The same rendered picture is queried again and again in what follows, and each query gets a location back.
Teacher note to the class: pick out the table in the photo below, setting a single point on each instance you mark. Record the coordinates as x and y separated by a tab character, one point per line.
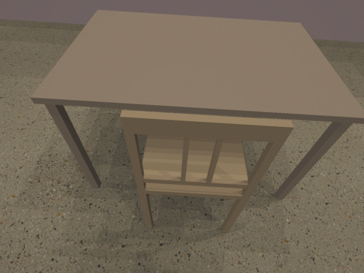
201	65

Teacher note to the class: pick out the chair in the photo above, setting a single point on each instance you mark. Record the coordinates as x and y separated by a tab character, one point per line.
199	156

